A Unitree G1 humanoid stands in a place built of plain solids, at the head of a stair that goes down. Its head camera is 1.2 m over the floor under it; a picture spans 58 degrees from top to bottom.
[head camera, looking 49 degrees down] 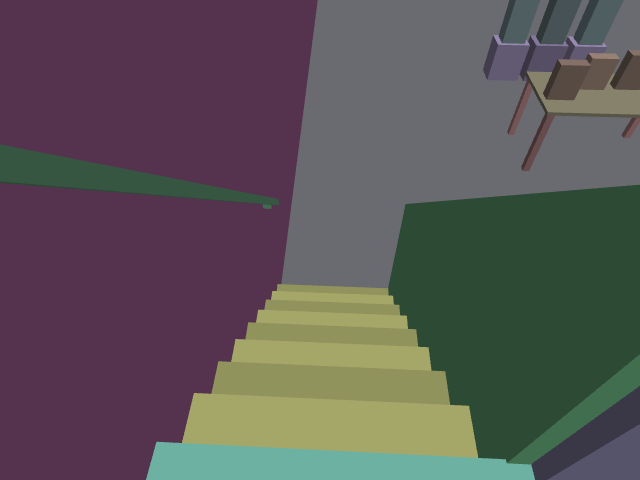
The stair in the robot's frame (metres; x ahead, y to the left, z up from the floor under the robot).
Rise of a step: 0.21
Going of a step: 0.21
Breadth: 0.90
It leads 3 degrees to the right of straight ahead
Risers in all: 9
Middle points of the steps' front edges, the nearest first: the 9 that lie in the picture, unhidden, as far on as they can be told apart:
0.32 -0.02 0.00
0.54 -0.03 -0.21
0.75 -0.04 -0.43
0.97 -0.05 -0.64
1.18 -0.06 -0.86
1.39 -0.07 -1.07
1.61 -0.08 -1.28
1.82 -0.09 -1.50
2.03 -0.10 -1.71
